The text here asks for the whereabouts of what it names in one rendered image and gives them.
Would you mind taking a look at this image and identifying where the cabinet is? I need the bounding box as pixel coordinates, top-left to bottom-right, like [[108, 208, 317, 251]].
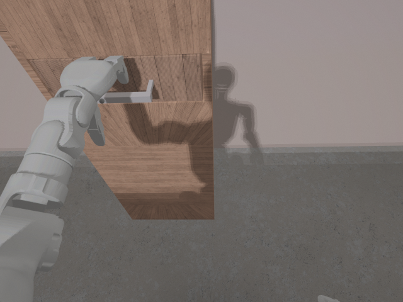
[[0, 0, 214, 220]]

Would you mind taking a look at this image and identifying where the left robot hand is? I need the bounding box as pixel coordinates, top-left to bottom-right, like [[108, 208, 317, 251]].
[[60, 55, 128, 146]]

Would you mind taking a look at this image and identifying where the robot left forearm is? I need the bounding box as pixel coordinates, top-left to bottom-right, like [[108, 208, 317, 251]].
[[0, 86, 97, 215]]

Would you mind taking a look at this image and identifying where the left robot upper arm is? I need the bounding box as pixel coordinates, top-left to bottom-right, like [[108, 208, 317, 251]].
[[0, 206, 64, 302]]

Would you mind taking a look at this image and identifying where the drawer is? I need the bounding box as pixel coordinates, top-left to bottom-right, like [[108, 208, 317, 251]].
[[30, 53, 203, 102]]

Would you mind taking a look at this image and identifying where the handle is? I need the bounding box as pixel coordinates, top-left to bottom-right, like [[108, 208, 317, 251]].
[[97, 80, 154, 104]]

